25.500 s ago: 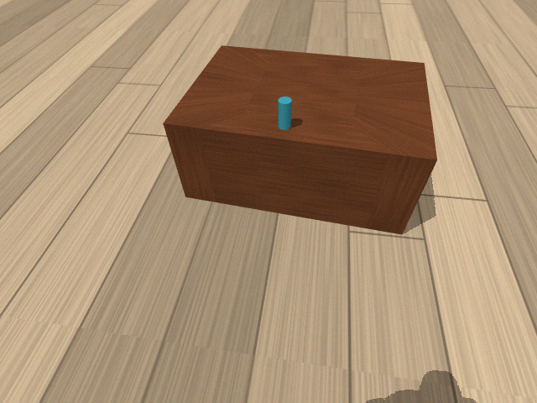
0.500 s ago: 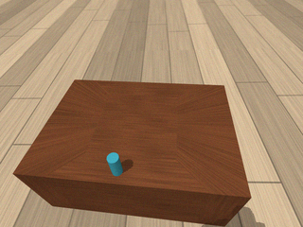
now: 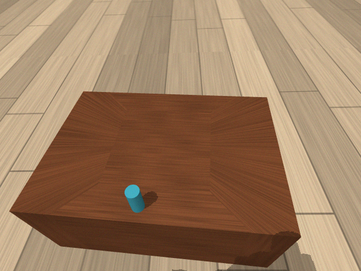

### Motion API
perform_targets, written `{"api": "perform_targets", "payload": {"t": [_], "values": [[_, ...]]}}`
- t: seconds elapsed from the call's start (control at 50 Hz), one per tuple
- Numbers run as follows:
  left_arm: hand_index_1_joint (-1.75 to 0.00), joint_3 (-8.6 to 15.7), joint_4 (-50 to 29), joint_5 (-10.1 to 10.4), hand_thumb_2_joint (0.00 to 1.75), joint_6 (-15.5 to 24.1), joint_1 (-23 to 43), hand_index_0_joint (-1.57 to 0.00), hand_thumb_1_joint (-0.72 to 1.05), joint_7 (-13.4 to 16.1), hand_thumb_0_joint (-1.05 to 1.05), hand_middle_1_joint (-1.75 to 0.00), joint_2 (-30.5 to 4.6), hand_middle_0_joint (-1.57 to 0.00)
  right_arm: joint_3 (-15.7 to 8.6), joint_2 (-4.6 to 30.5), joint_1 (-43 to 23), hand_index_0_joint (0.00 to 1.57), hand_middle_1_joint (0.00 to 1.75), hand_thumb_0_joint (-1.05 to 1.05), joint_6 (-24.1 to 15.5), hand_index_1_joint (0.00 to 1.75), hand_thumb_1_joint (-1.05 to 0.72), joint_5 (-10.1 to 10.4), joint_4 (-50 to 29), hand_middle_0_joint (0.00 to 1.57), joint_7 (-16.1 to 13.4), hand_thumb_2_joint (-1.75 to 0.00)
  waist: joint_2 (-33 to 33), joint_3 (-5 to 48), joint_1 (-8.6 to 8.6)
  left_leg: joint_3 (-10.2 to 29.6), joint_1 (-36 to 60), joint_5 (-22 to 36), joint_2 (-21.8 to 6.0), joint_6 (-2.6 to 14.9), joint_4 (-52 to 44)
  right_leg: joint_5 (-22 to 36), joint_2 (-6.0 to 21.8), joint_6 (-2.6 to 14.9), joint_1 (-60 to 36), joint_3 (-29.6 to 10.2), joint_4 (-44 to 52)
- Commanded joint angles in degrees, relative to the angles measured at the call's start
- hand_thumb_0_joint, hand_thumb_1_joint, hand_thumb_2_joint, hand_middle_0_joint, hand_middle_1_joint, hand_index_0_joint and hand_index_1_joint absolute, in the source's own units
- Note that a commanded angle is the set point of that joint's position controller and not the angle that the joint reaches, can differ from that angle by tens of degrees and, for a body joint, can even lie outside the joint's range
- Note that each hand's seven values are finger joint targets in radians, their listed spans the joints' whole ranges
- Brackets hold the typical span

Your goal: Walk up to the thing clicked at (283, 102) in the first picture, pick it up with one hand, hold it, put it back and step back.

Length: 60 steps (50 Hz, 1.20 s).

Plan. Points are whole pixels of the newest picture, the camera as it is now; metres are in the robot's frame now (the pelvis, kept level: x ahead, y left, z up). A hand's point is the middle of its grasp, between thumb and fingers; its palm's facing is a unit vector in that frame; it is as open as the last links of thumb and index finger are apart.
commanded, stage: stand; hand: left
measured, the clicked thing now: (135, 199) +0.42 +0.20 -0.27
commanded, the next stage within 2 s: step back in 1.00 s
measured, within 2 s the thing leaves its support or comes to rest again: neither
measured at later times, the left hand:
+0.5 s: hand out of the picture +0.09 +0.25 -0.16, palm faces -0.01 -0.94 -0.34, open 7.4 cm
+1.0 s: hand out of the picture +0.08 +0.25 -0.16, palm faces -0.01 -0.94 -0.34, open 7.4 cm
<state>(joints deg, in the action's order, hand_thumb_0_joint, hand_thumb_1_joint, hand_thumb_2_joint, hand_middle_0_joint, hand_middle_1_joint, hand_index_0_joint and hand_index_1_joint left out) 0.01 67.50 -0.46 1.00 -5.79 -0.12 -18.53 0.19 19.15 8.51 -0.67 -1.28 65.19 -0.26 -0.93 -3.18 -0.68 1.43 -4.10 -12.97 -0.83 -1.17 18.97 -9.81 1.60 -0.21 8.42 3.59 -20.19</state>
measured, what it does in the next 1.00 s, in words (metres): stands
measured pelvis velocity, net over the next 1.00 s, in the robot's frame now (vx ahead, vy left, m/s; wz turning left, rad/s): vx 0.01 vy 0.00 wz -0.01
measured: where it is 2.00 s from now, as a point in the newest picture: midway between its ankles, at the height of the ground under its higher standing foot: outside the picture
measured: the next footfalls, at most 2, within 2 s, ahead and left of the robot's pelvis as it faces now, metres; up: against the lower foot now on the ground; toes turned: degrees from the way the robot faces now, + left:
right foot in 1.66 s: -0.11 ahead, -0.07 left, +0.00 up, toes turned -1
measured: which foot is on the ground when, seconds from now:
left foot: down 0.00-1.00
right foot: down 0.00-1.00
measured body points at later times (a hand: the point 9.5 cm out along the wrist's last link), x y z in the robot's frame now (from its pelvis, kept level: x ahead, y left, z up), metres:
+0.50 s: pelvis +0.02 +0.00 +0.00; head +0.03 +0.00 +0.45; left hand +0.09 +0.30 -0.13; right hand +0.09 -0.29 -0.14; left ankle -0.03 +0.13 -0.75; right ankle +0.01 -0.12 -0.75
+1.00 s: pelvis +0.01 +0.00 +0.00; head +0.01 +0.00 +0.45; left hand +0.08 +0.30 -0.13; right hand +0.07 -0.29 -0.14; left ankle -0.03 +0.13 -0.75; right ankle +0.01 -0.12 -0.75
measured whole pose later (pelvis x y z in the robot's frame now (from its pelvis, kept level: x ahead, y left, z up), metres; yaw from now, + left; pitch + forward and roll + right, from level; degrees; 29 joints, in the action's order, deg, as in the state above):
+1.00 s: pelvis +0.01 +0.00 +0.00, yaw -1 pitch -2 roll +0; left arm 0.3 66.3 -0.2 1.0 -5.8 -0.1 -19.3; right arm -0.1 19.6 7.3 -0.6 -1.0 64.9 0.1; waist -0.5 -3.0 -0.4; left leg 0.7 -1.8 -12.3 -0.8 -0.9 16.4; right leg -9.0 1.5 -0.5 6.5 2.9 -17.9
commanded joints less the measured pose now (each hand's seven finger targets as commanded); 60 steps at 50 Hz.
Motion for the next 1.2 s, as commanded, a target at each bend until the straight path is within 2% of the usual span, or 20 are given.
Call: {"api": "perform_targets", "payload": {"t": [0.0, 0.12, 0.16, 0.2, 0.32, 0.44, 0.6, 0.64, 0.76, 0.82, 0.96, 0.98, 1.02, 1.06, 1.08, 1.1, 1.12, 1.14, 1.16, 1.18], "values": [[-0.3, 2.1, -2.7, 0.0, 0.9, 1.0, 1.7, -0.2, 0.9, 1.0, 0.0, -0.3, -11.9, -0.2, -2.1, 12.1, -1.3, 0.2, 0.3, 0.0, -1.2, 0.3, -0.9, 0.4, -2.6, 0.2, -1.1, -0.9, 0.5, 5.2, 0.17, 4.2, -2.0, 14.6, -6.4, 2.01, -2.7, 12.7, 6.5, 1.06, -5.3, -6.2, 1.8], [-0.3, 2.2, -2.9, 0.0, 0.9, 1.0, 2.3, -0.2, 0.9, 1.2, 0.0, -0.3, -12.1, -0.2, -2.3, 12.3, -1.9, 0.2, 0.3, 0.0, -1.1, 0.3, -0.9, 0.5, -2.6, 0.2, -1.3, -0.9, 1.3, 6.3, 0.26, 3.4, -1.0, 18.2, -6.4, 1.91, -2.4, 17.4, 6.6, 1.06, -6.9, -5.7, 1.4], [-0.3, 2.3, -2.8, 0.1, 0.9, 0.9, 2.5, -0.2, 0.9, 1.2, 0.0, -0.3, -12.2, -0.2, -2.1, 12.0, -2.0, 0.2, 0.3, 0.0, -1.1, 0.3, -0.9, 0.5, -2.6, 0.2, -1.2, -0.9, 1.0, 5.7, 0.27, 3.6, -1.1, 16.8, -6.5, 1.75, -3.2, 15.8, 6.5, 0.91, -6.8, -5.5, 1.7], [-0.3, 2.3, -3.1, 0.1, 0.9, 1.0, 2.7, -0.2, 0.9, 1.2, 0.0, -0.3, -11.7, -0.2, -2.2, 12.3, -2.3, 0.2, 0.3, 0.0, -1.1, 0.3, -0.9, 0.6, -2.8, 0.2, -1.2, -0.9, 0.9, 6.0, 0.25, 3.4, -0.7, 18.3, -6.5, 1.81, -2.7, 17.3, 6.6, 0.89, -6.9, -5.6, 1.8], [-0.3, 2.5, -3.4, 0.0, 0.9, 0.7, 3.5, -0.2, 0.9, 1.1, 0.0, -0.3, -12.1, -0.2, -2.1, 12.3, -3.1, 0.2, 0.3, 0.0, -1.0, 0.3, -0.9, 0.4, -2.8, 0.2, -1.2, -0.9, -0.3, 4.1, 0.27, 3.4, -2.1, 13.7, -6.5, 1.56, -4.3, 12.1, 6.5, 0.67, -6.0, -6.1, 3.0], [-0.3, 2.5, -3.7, 0.0, 0.9, 1.0, 3.3, -0.2, 0.9, 1.1, 0.0, -0.3, -12.0, -0.2, -2.3, 12.6, -3.1, 0.2, 0.3, 0.0, -1.2, 0.3, -0.9, 0.5, -3.0, 0.2, -1.1, -0.9, 0.2, 6.4, 0.39, 3.1, -0.5, 18.4, -6.7, 1.67, -3.6, 16.8, 6.7, 1.06, -7.3, -6.0, 2.1], [-0.3, 2.6, -3.8, 0.1, 0.9, 0.7, 3.1, -0.2, 0.9, 1.1, 0.0, -0.3, -12.4, -0.2, -2.2, 12.6, -3.0, 0.2, 0.3, 0.0, -1.2, 0.3, -0.9, 0.5, -3.0, 0.2, -1.1, -0.9, 0.2, 5.5, 0.39, 3.0, -0.7, 16.4, -6.5, 1.62, -4.5, 14.4, 6.5, 1.11, -6.9, -5.7, 2.5], [-0.3, 2.5, -3.8, 0.1, 0.9, 0.8, 2.5, -0.2, 0.9, 1.1, 0.0, -0.3, -12.2, -0.2, -2.3, 12.6, -3.4, 0.2, 0.3, 0.0, -1.2, 0.3, -0.9, 0.6, -3.1, 0.2, -1.1, -0.9, 0.2, 5.9, 0.09, 3.3, 0.5, 18.0, -6.9, 1.79, -3.9, 15.7, 6.7, 1.28, -6.6, -5.6, 2.0], [-0.3, 2.5, -4.1, 0.0, 0.9, 0.7, 2.9, -0.2, 0.9, 1.0, 0.0, -0.3, -12.3, -0.2, -2.3, 12.6, -2.9, 0.2, 0.3, 0.0, -1.0, 0.3, -0.9, 0.5, -3.1, 0.2, -0.9, -0.9, 0.1, 3.4, 0.33, 3.3, -2.2, 10.6, -6.4, 1.92, -5.3, 9.9, 6.4, 1.16, -5.6, -6.1, 3.7], [-0.3, 2.6, -4.1, 0.0, 0.9, 1.0, 2.7, -0.2, 0.9, 1.0, 0.0, -0.3, -12.8, -0.2, -2.3, 12.2, -3.1, 0.2, 0.3, 0.0, -1.0, 0.3, -0.9, 0.5, -3.3, 0.2, -0.8, -0.9, 1.1, 4.5, 0.45, 3.5, -1.2, 12.6, -6.7, 2.05, -4.9, 12.0, 6.6, 1.16, -6.0, -6.2, 3.4], [-0.3, 2.4, -4.4, 0.1, 0.9, 1.2, 2.2, -0.2, 0.9, 0.9, 0.0, -0.3, -12.4, -0.2, -2.4, 12.6, -2.7, 0.2, 0.3, 0.0, -1.1, 0.3, -0.9, 0.6, -3.3, 0.2, -0.7, -0.9, -0.1, 4.7, 0.5, 3.3, -1.3, 12.5, -6.4, 1.81, -4.8, 12.6, 6.7, 1.16, -6.1, -6.5, 3.7], [-0.3, 5.3, -6.5, 0.9, 0.9, 0.6, 2.3, -0.2, 0.9, 1.1, 0.0, -0.3, -17.0, -0.2, -3.8, 15.4, -5.2, 0.2, 0.3, 0.0, 0.0, 0.3, -0.9, 1.0, -5.0, 0.2, -0.3, -0.9, 1.3, -1.1, 0.23, 3.7, -5.5, 20.2, -5.3, 3.47, 2.3, 21.9, 6.2, 1.47, -1.9, -7.3, -0.9], [-0.3, 5.7, -7.8, 1.0, 0.9, 0.1, 1.1, -0.2, 0.9, 1.4, 0.0, -0.3, -16.7, -0.2, -3.9, 13.8, -3.5, 0.2, 0.3, 0.0, 0.6, 0.3, -0.9, 1.6, -6.2, 0.2, -0.2, -0.9, 2.4, 1.1, 0.6, 1.9, -5.9, 19.7, -4.2, 3.5, 5.9, 24.3, 7.0, 3.26, -2.3, -7.4, -2.2], [-0.3, 6.2, -9.6, 0.9, 0.9, -0.3, 1.3, -0.2, 0.9, 1.4, 0.0, -0.3, -17.3, -0.2, -4.3, 13.7, -2.4, 0.2, 0.3, 0.0, 1.2, 0.3, -0.9, 1.9, -7.3, 0.2, -0.1, -0.9, 3.8, 4.8, 0.82, 1.1, -5.7, 16.5, -2.1, 3.72, 12.1, 24.6, 9.6, 6.42, -1.8, -10.0, -2.3], [-0.3, 6.4, -10.7, 0.7, 0.9, -0.5, 2.1, -0.2, 0.9, 1.4, 0.0, -0.3, -17.6, -0.2, -4.5, 13.4, -1.8, 0.2, 0.3, 0.0, 1.5, 0.3, -0.9, 1.8, -7.8, 0.2, 0.0, -0.9, 5.7, 6.2, 1.2, -0.2, -6.4, 11.8, -0.4, 3.33, 15.7, 23.7, 12.1, 8.39, -1.0, -12.4, -1.1], [-0.3, 6.7, -12.0, 0.3, 0.9, -0.8, 3.9, -0.2, 0.9, 1.4, 0.0, -0.3, -18.3, -0.2, -4.8, 13.3, -0.5, 0.2, 0.3, 0.0, 2.0, 0.3, -0.9, 1.6, -8.0, 0.2, 0.1, -0.9, 8.5, 7.2, 1.49, -1.3, -7.3, 1.6, 1.7, 3.05, 21.4, 21.9, 15.6, 11.18, 0.1, -15.4, 0.2], [-0.3, 6.9, -13.5, -0.2, 0.9, -0.9, 5.1, -0.2, 0.9, 1.6, 0.0, -0.3, -18.9, -0.2, -5.3, 13.3, 0.2, 0.2, 0.3, 0.0, 2.6, 0.3, -0.9, 1.4, -8.7, 0.2, 0.3, -0.9, 10.8, 7.3, 1.52, -0.8, -8.3, -12.0, 3.3, 3.25, 28.3, 21.3, 19.1, 13.94, 2.4, -17.9, 0.9], [-0.3, 7.0, -14.6, -1.0, 0.9, -0.9, 5.4, -0.2, 0.9, 1.6, 0.0, -0.3, -19.2, -0.2, -5.5, 13.4, 1.2, 0.2, 0.3, 0.0, 3.2, 0.3, -0.9, 1.1, -9.5, 0.2, 0.6, -0.9, 11.3, 7.2, 1.48, 1.2, -9.2, -17.9, 2.8, 3.74, 33.1, 20.9, 20.6, 15.38, 4.3, -18.8, 0.3], [-0.3, 7.0, -15.6, -1.2, 0.9, -1.0, 7.0, -0.2, 0.9, 1.6, 0.0, -0.3, -19.4, -0.2, -5.6, 13.1, 3.5, 0.2, 0.3, 0.0, 3.4, 0.3, -0.9, 1.0, -9.8, 0.2, 0.8, -0.9, 11.8, 6.8, 2.78, 3.1, -8.1, -18.8, 1.2, 4.29, 32.8, 18.9, 20.5, 14.98, 7.8, -17.4, -0.9], [-0.3, 6.9, -16.8, -1.2, 0.9, -1.3, 9.2, -0.2, 0.9, 1.7, 0.0, -0.3, -18.8, -0.2, -6.0, 13.5, 5.0, 0.2, 0.3, 0.0, 3.3, 0.3, -0.9, 1.3, -9.9, 0.2, 1.0, -0.9, 12.2, 7.2, 4.01, 4.0, -6.7, -17.7, 0.5, 4.99, 31.6, 17.7, 19.1, 13.67, 9.9, -15.3, -3.0]]}}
